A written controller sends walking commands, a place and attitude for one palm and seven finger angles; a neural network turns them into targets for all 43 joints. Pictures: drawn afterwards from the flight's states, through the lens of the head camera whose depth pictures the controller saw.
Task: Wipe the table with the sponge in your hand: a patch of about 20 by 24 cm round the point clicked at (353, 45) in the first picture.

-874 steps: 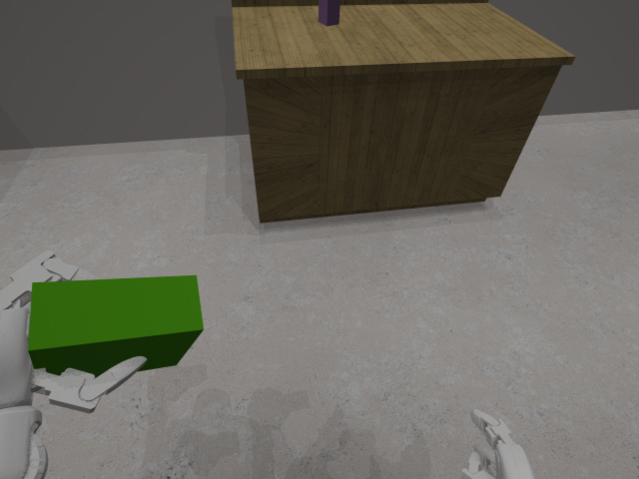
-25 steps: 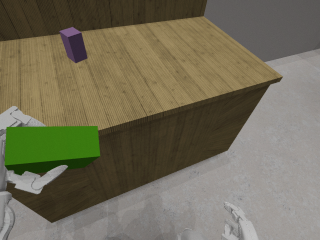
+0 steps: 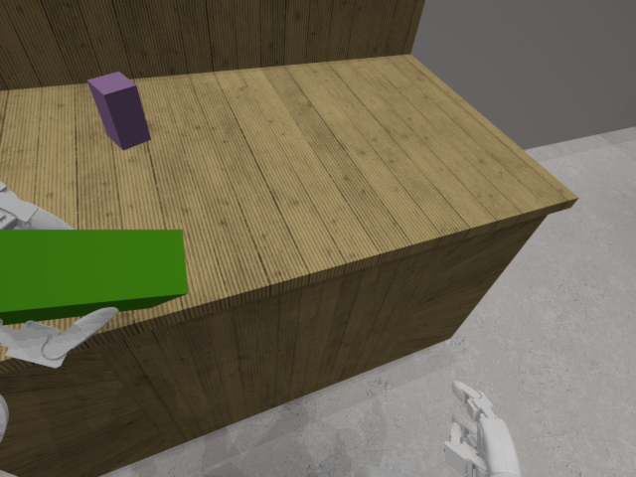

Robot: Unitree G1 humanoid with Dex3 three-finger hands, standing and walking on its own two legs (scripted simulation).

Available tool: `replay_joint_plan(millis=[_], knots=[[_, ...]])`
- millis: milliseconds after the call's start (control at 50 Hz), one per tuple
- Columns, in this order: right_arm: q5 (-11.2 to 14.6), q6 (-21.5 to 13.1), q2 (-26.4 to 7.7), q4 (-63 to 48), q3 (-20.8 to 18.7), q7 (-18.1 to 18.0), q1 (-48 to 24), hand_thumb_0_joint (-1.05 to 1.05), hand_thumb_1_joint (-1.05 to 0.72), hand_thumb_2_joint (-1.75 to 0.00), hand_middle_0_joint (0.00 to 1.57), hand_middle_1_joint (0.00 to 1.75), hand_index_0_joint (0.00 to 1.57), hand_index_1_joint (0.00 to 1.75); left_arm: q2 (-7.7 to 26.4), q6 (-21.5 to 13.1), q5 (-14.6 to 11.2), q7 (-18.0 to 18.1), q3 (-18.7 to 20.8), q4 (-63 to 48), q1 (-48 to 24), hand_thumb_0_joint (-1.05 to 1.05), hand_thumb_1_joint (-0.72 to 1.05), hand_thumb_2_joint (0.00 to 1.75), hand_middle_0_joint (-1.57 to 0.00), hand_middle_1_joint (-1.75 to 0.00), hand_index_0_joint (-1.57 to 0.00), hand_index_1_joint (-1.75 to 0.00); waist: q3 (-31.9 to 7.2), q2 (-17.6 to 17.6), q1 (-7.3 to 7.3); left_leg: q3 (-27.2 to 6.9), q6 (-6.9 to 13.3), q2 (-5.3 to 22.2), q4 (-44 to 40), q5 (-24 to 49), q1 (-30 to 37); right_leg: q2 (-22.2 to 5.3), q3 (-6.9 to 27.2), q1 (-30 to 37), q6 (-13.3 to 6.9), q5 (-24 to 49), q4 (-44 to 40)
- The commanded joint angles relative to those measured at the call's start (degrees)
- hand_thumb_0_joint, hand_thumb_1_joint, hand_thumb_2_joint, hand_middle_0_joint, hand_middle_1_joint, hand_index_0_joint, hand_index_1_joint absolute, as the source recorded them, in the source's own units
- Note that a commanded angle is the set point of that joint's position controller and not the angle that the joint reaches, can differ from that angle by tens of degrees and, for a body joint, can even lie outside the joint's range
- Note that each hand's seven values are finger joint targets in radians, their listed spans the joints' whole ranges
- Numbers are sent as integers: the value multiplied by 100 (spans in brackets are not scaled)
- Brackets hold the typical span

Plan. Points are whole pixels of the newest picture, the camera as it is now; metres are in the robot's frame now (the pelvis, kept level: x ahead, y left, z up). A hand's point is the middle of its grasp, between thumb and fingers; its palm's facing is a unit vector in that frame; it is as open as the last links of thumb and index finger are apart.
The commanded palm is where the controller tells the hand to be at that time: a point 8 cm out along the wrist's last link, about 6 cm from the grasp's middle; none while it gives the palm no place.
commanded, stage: shuffle to correct the standing spot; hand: left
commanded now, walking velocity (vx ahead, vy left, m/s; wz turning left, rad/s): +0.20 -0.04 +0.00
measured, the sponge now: (116, 277) +0.25 +0.22 +0.17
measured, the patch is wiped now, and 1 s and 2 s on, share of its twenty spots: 0.00 0.00 0.00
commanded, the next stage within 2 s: come to a stop and stand still in 0.34 s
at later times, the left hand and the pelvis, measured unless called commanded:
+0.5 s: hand (161, 198) +0.33 +0.20 +0.19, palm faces +0.43 -0.79 -0.43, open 9.8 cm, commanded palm +0.27 +0.24 +0.19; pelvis +0.11 -0.05 +0.00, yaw +1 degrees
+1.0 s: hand (150, 183) +0.35 +0.22 +0.19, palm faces +0.45 -0.77 -0.45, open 9.8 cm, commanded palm +0.28 +0.23 +0.19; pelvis +0.12 -0.05 +0.01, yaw +0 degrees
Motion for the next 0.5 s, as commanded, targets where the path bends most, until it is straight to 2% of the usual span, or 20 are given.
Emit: replay_joint_plan(millis=[0, 40, 60, 80, 100, 120, 140, 160, 200, 220, 240, 260, 280, 300, 320, 340, 360, 400, 440, 480], knots=[[37, -348, -1024, -856, -272, 33, -264, 0, -90, -90, 20, 30, 20, 30, 534, -333, -73, 7, 202, -1132, 179, 0, 10, 130, -120, -160, -120, -160, -714, 1738, 2, -668, 753, 1086, -1506, 1255, 445, -130, -348, 344, 97, 616, -1671], [34, -314, -1010, -854, -227, 5, -248, 0, -90, -90, 20, 30, 20, 30, 575, -275, -54, 31, 200, -914, 46, 0, 10, 130, -120, -160, -120, -160, -750, 1366, 18, -362, 519, 922, -1073, 455, -143, 122, -707, 1473, 119, 1073, -2655], [29, -279, -976, -838, -201, -23, -257, 0, -90, -90, 20, 30, 20, 30, 632, -245, -48, 58, 223, -810, -70, 0, 10, 130, -120, -160, -120, -160, -829, 1085, 12, -116, 358, 723, -640, -15, -439, 168, -664, 2017, 80, 933, -2954], [26, -234, -884, -844, -192, -49, -267, 0, -90, -90, 20, 30, 20, 30, 789, -219, -28, 84, 309, -747, -173, 0, 10, 130, -120, -160, -120, -160, -940, 273, 68, 204, 215, 356, 476, -588, -946, -313, 152, 2430, -176, 431, -3389], [55, -190, -755, -858, -152, -80, -227, 0, -90, -90, 20, 30, 20, 30, 992, -146, -58, 131, 442, -623, -101, 0, 10, 130, -120, -160, -120, -160, -929, -948, 41, 397, 41, -206, 1823, -1129, -1773, -1381, 2115, 2724, -775, 352, -3954], [68, -221, -816, -905, -153, -80, -405, 0, -90, -90, 20, 30, 20, 30, 1173, -158, -106, 180, 580, -991, -430, 0, 10, 130, -120, -160, -120, -160, -966, -1256, 166, 57, -35, -187, 2810, -1624, -2261, -2139, 3159, 2720, -1301, 608, -4163], [74, -264, -879, -760, -195, -63, -356, 0, -90, -90, 20, 30, 20, 30, 946, -187, -121, 158, 383, -1090, -629, 0, 10, 130, -120, -160, -120, -160, -912, -1014, 123, -313, -47, 3, 3123, -1549, -2195, -2175, 3070, 2375, -1442, 267, -4236], [100, -248, -906, -709, -178, -57, -425, 0, -90, -90, 20, 30, 20, 30, 917, -196, -95, 171, 303, -1205, -550, 0, 10, 130, -120, -160, -120, -160, -641, -687, 83, -407, -56, 152, 2974, -1447, -2202, -2188, 2906, 2140, -1508, 516, -4150], [75, -146, -819, -586, -83, -94, -581, 0, -90, -90, 20, 30, 20, 30, 1092, -243, -101, 262, 520, -1367, -375, 0, 10, 130, -120, -160, -120, -160, -708, -184, 71, -368, 35, 323, 1605, -1305, -1150, -1928, 1934, 1456, -1282, 1369, -3659], [22, -109, -739, -576, -44, -105, -499, 0, -90, -90, 20, 30, 20, 30, 915, -279, -114, 286, 419, -1496, -321, 0, 10, 130, -120, -160, -120, -160, -960, -72, 3, -9, 48, 131, 796, -908, -510, -1647, 1205, 1368, -1085, 1368, -3473], [-19, -112, -712, -543, -37, -129, -439, 0, -90, -90, 20, 30, 20, 30, 899, -277, -147, 297, 430, -1452, -296, 0, 10, 130, -120, -160, -120, -160, -1108, 72, -67, 385, -4, -227, 56, -174, 220, -1264, 764, 1142, -848, 975, -3205], [-17, -144, -777, -582, -109, -164, -440, 0, -90, -90, 20, 30, 20, 30, 886, -297, -165, 293, 412, -1487, -296, 0, 10, 130, -120, -160, -120, -160, -1107, 327, -73, 467, -24, -406, -494, 223, 723, -932, 462, 988, -634, 721, -2771], [-7, -180, -933, -648, -213, -206, -397, 0, -90, -90, 20, 30, 20, 30, 879, -363, -182, 286, 444, -1544, -320, 0, 10, 130, -120, -160, -120, -160, -1094, 945, -75, -333, 199, 12, -1044, 106, 1075, -620, 270, 644, -381, 531, -2008], [50, -206, -1084, -737, -291, -228, -438, 0, -90, -90, 20, 30, 20, 30, 836, -393, -199, 285, 457, -1508, -190, 0, 10, 130, -120, -160, -120, -160, -1037, 2021, -76, -1933, 698, 1035, -1558, 409, 1748, -76, -123, -367, -18, 140, -842], [49, -218, -1033, -789, -308, -165, -430, 0, -90, -90, 20, 30, 20, 30, 741, -457, -133, 273, 351, -1521, -303, 0, 10, 130, -120, -160, -120, -160, -987, 1976, -68, -2971, 1213, 1591, -1894, 1291, 1727, 147, 32, -802, 25, -734, 6], [-2, -246, -983, -656, -291, -154, -438, 0, -90, -90, 20, 30, 20, 30, 881, -416, -101, 192, 444, -1143, -267, 0, 10, 130, -120, -160, -120, -160, -780, 1915, -172, -3110, 1291, 1697, -2017, 1135, 1445, -53, 269, -969, -1, -743, 425], [5, -254, -963, -670, -313, -126, -410, 0, -90, -90, 20, 30, 20, 30, 913, -401, -66, 172, 449, -1326, -346, 0, 10, 130, -120, -160, -120, -160, -720, 1836, -158, -2754, 1326, 1619, -1851, 1381, 1467, -202, 341, -1058, 4, -493, 362], [53, -319, -976, -616, -303, -90, -476, 0, -90, -90, 20, 30, 20, 30, 926, -424, -23, 164, 461, -1438, -128, 0, 10, 130, -120, -160, -120, -160, -851, 1784, -52, -1683, 1142, 1221, -1469, 2071, 1418, -237, 178, -681, 25, -91, -592], [53, -341, -1008, -665, -289, -38, -324, 0, -90, -90, 20, 30, 20, 30, 685, -381, -67, 158, 322, -1229, 354, 0, 10, 130, -120, -160, -120, -160, -972, 1731, -46, -895, 786, 895, -1111, 2344, 876, 2, -223, 505, 6, 426, -2013], [97, -318, -983, -697, -236, -35, -371, 0, -90, -90, 20, 30, 20, 30, 783, -334, -72, 178, 428, -975, 426, 0, 10, 130, -120, -160, -120, -160, -1166, 1202, 17, -336, 390, 540, -310, 1923, 172, 126, -291, 2008, 3, 1608, -3375]])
